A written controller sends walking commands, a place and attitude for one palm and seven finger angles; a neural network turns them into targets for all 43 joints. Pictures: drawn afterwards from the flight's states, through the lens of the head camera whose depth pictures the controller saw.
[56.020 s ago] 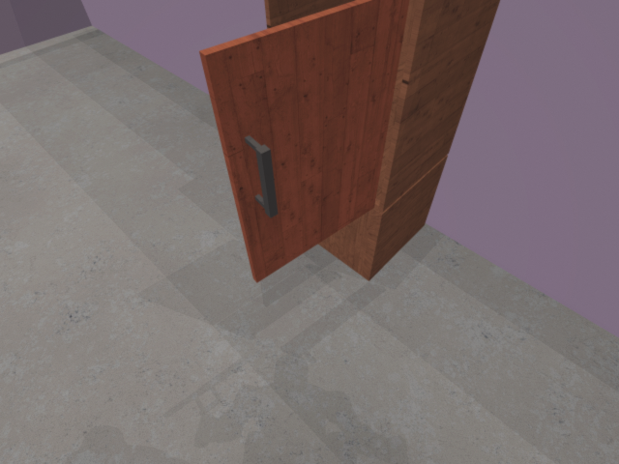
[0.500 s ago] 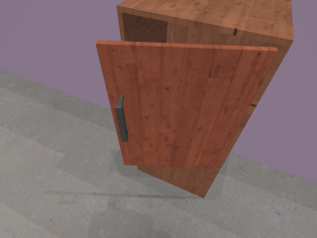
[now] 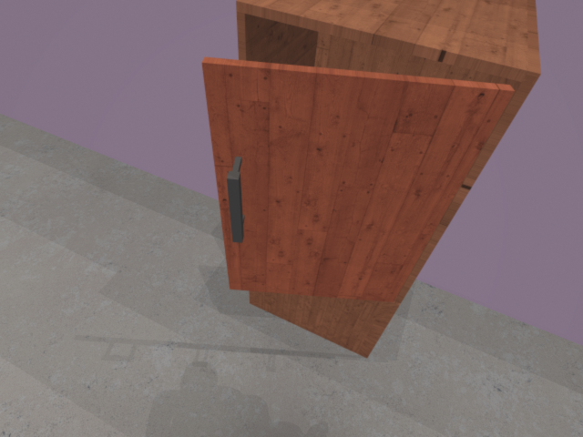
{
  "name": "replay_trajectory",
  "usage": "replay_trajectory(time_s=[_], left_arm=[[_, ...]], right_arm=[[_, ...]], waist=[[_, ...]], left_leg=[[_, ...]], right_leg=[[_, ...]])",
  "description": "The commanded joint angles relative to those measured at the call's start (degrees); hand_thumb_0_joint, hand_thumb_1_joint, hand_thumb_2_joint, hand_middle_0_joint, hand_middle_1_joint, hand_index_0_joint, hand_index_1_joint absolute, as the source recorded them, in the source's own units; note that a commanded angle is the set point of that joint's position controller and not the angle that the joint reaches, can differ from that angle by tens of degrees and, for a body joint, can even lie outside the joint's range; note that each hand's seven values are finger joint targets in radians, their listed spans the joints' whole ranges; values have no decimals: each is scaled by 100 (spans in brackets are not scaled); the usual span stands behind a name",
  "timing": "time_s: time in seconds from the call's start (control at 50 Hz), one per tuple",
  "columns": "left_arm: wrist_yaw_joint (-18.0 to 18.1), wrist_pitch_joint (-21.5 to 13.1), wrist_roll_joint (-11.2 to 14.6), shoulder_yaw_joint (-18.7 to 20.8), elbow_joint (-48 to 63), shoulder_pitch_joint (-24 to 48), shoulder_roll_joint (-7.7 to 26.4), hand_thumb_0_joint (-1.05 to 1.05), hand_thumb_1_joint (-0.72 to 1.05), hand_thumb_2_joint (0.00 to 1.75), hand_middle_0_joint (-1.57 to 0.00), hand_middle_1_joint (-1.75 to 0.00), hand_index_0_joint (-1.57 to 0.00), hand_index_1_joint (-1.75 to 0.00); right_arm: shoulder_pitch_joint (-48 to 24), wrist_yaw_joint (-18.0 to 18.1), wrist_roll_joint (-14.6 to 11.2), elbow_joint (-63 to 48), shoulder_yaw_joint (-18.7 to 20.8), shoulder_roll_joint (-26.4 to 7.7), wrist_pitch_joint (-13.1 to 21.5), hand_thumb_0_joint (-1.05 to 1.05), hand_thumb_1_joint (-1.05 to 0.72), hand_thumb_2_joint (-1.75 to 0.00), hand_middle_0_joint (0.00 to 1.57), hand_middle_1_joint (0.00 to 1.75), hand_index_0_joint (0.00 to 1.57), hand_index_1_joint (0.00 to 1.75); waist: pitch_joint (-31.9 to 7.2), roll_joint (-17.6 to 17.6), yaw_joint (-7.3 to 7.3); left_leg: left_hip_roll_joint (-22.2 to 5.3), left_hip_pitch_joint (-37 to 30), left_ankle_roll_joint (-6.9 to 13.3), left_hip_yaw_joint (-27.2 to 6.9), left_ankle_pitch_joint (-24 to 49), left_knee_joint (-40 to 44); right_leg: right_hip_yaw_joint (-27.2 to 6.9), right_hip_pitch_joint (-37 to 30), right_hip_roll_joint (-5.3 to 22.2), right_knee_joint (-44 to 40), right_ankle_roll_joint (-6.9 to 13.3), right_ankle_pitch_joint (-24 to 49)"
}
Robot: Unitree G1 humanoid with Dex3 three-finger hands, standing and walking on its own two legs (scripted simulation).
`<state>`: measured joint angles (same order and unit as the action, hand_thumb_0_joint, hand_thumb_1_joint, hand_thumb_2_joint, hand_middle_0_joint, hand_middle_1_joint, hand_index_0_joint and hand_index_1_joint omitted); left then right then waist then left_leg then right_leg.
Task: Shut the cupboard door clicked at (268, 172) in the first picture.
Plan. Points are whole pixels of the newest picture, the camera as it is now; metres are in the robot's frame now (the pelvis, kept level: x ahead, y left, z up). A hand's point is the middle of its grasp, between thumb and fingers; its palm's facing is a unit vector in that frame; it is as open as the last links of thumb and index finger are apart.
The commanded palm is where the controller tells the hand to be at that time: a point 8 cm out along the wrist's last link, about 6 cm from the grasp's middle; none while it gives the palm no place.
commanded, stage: raise the hand and make a fist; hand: left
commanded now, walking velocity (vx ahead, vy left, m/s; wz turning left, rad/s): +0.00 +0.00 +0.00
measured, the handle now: (237, 201) +0.49 +0.13 +0.02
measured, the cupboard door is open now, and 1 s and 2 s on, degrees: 22 22 22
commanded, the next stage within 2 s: bring the fist close to the handle in 1.84 s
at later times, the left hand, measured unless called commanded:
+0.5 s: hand out of the picture +0.12 +0.16 -0.03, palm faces +0.10 -0.99 -0.04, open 5.4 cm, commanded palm +0.11 +0.22 -0.03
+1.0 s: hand (158, 400) +0.16 +0.18 -0.01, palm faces +0.03 -1.00 -0.03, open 3.3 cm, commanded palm +0.14 +0.24 +0.00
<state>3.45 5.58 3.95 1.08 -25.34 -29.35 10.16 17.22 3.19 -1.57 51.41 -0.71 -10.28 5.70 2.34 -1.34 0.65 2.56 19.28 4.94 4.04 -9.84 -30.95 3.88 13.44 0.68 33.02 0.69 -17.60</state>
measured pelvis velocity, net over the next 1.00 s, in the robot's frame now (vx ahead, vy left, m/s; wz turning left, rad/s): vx -0.03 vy -0.01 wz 0.05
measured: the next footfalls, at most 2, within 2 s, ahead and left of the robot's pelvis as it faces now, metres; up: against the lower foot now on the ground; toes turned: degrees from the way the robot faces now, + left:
none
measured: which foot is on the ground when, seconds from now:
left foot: down 0.00-1.00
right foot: down 0.00-1.00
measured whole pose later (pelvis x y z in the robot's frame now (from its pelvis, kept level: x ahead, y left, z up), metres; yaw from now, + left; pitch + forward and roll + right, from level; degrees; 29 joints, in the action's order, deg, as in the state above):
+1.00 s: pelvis -0.03 -0.01 -0.08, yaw +3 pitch +7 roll -4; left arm -9.9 -17.4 14.9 4.3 7.4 -27.9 15.6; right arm 16.7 3.8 -3.4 29.7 -1.8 -15.4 13.2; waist -7.0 2.6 -0.7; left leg 2.2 49.6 4.4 0.1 -21.6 -63.4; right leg 5.2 42.0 -3.6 61.8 2.1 -27.5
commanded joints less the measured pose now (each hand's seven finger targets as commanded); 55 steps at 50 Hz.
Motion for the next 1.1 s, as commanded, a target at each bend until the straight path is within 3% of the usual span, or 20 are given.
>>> replay_trajectory(time_s=[0.0, 0.02, 0.04, 0.06, 0.08, 0.1, 0.12, 0.14, 0.16, 0.2, 0.26, 0.32, 0.36, 0.42, 0.54, 0.58, 0.62, 0.74, 0.86, 1.08], left_arm=[[229, -1209, 518, -583, 3586, 902, -273, 0, 90, 90, -27, -38, -27, -38], [159, -1551, 500, -340, 3088, 830, -108, 0, 90, 90, -29, -40, -29, -40], [6, -1960, 523, -35, 2348, 541, -39, 0, 90, 90, -31, -42, -31, -42], [-291, -2420, 555, 168, 1821, 31, -10, 0, 90, 90, -33, -44, -33, -44], [-633, -2957, 713, 264, 1657, -290, -56, 0, 90, 90, -35, -46, -35, -46], [-1023, -3499, 849, 344, 1504, -592, -39, 0, 90, 90, -36, -48, -36, -48], [-1455, -4018, 940, 244, 1589, -450, 15, 0, 90, 90, -38, -50, -38, -50], [-1730, -4252, 973, 503, 1681, -530, 335, 0, 90, 90, -40, -52, -40, -52], [-1862, -4167, 966, 725, 1708, -652, 629, 0, 90, 90, -42, -54, -42, -54], [-1917, -3648, 1134, 698, 2574, -474, 727, 0, 90, 90, -46, -58, -46, -58], [-1401, -3106, 1201, 826, 4002, 108, 905, 0, 90, 90, -51, -64, -51, -64], [-809, -3366, 976, 413, 5547, 698, 833, 0, 90, 90, -57, -70, -57, -70], [-642, -3616, 789, 157, 5795, 1107, 833, 0, 90, 90, -60, -74, -60, -74], [-824, -3667, 706, -50, 5135, 978, 757, 0, 90, 90, -66, -80, -66, -80], [-1434, -2401, 998, 483, 4256, 344, 1082, 0, 90, 90, -77, -92, -77, -92], [-1420, -2211, 1146, 695, 4457, 427, 1132, 0, 90, 90, -81, -96, -81, -96], [-1336, -2277, 1251, 868, 4658, 414, 1161, 0, 90, 90, -84, -100, -84, -100], [-1308, -2832, 1212, 640, 4318, 580, 982, 0, 90, 90, -95, -112, -95, -112], [-1417, -2727, 1220, 816, 4387, 536, 1286, 0, 90, 90, -106, -124, -106, -124], [-1344, -2695, 1181, 731, 4501, 583, 1116, 0, 90, 90, -126, -146, -126, -146]], right_arm=[[-668, 7, -167, -1527, 100, -1130, 1495, 0, -90, -90, 20, 30, 20, 30], [-698, -53, -73, -1599, 162, -1196, 1578, 0, -90, -90, 20, 30, 20, 30], [-659, -123, 16, -1648, 243, -1205, 1597, 0, -90, -90, 20, 30, 20, 30], [-679, -228, 44, -1766, 330, -1199, 1603, 0, -90, -90, 20, 30, 20, 30], [-792, -308, 129, -1955, 386, -1140, 1598, 0, -90, -90, 20, 30, 20, 30], [-938, -367, 148, -2104, 443, -1109, 1558, 0, -90, -90, 20, 30, 20, 30], [-1068, -418, 175, -2284, 471, -1158, 1513, 0, -90, -90, 20, 30, 20, 30], [-1125, -438, 124, -2587, 533, -1191, 1432, 0, -90, -90, 20, 30, 20, 30], [-1164, -447, 51, -2817, 539, -1219, 1324, 0, -90, -90, 20, 30, 20, 30], [-1403, -390, -132, -3410, 447, -1269, 1123, 0, -90, -90, 20, 30, 20, 30], [-1261, -205, -199, -3615, 354, -1255, 963, 0, -90, -90, 20, 30, 20, 30], [-1001, -114, -123, -3555, 294, -1135, 1052, 0, -90, -90, 20, 30, 20, 30], [-903, -70, -47, -3333, 228, -1157, 1146, 0, -90, -90, 20, 30, 20, 30], [-816, -24, -37, -3090, 187, -1199, 1268, 0, -90, -90, 20, 30, 20, 30], [-783, 83, -227, -3331, 135, -1127, 1076, 0, -90, -90, 20, 30, 20, 30], [-812, 127, -238, -3392, 97, -1069, 1030, 0, -90, -90, 20, 30, 20, 30], [-808, 167, -215, -3376, 98, -1006, 1019, 0, -90, -90, 20, 30, 20, 30], [-732, 121, -120, -3149, 95, -1053, 1174, 0, -90, -90, 20, 30, 20, 30], [-741, 120, -174, -3248, 129, -1148, 1179, 0, -90, -90, 20, 30, 20, 30], [-585, 24, -122, -3209, 108, -1201, 1095, 0, -90, -90, 20, 30, 20, 30]], waist=[[-67, 1026, -431], [16, 487, -447], [-20, -372, -437], [-365, -410, -189], [-775, -828, -9], [-833, -1341, 129], [-855, -1303, 122], [-986, -1124, 218], [-1067, -549, 409], [-1360, 25, 503], [-1648, 346, 360], [-1590, 869, -38], [-1454, 689, -294], [-1333, 803, -424], [-1801, 274, -51], [-1902, 383, 49], [-1848, 229, 80], [-1323, 265, -130], [-1292, 451, -23], [-1294, 680, -99]], left_leg=[[-584, -260, -760, -1738, -2375, 1041], [-401, 249, -654, -1570, -2499, 441], [-285, 837, -597, -1435, -2460, -247], [-175, 1192, -597, -1192, -2059, -821], [-145, 1731, -582, -1012, -1885, -1383], [-117, 2359, -598, -810, -1960, -1845], [-90, 2891, -595, -663, -2043, -2269], [-78, 3234, -555, -599, -2298, -2480], [-64, 3349, -504, -614, -2473, -2451], [-53, 3186, -452, -788, -3354, -1999], [-177, 2939, -413, -1277, -4055, -1655], [-303, 2493, -350, -1537, -3979, -1791], [-371, 2542, -318, -1725, -3944, -1964], [-394, 2661, -344, -1782, -3937, -2203], [-252, 2903, -315, -1262, -3550, -2051], [-224, 2800, -318, -1200, -3326, -1982], [-250, 2723, -313, -1119, -3032, -2012], [-279, 2794, -317, -1129, -2722, -2155], [-276, 2598, -316, -1203, -3044, -1862], [-385, 1721, -350, -1582, -2870, -1243]], right_leg=[[179, 1990, -229, 814, 129, -641], [227, 2255, -210, 563, 120, -804], [230, 2778, -205, 605, 94, -1241], [167, 2926, -179, 847, 149, -1334], [64, 3099, -137, 1177, 159, -1609], [-145, 3310, -113, 1370, 175, -2122], [-408, 3509, -57, 1575, 213, -2514], [-648, 3524, -25, 1739, 249, -2848], [-815, 3465, -41, 1856, 293, -2822], [-778, 3387, -70, 1936, 249, -3079], [-493, 3611, -222, 2185, 206, -2880], [-457, 3951, -277, 2245, 212, -2532], [-395, 4248, -311, 2412, 180, -2344], [-334, 4491, -292, 2464, 129, -2254], [-588, 3281, -182, 1705, 97, -2682], [-606, 3025, -173, 1611, 123, -2693], [-635, 2873, -178, 1493, 124, -2681], [-631, 3229, -172, 1528, 158, -2481], [-684, 3114, -167, 1383, 182, -2682], [-159, 3035, -307, 1595, 191, -1457]])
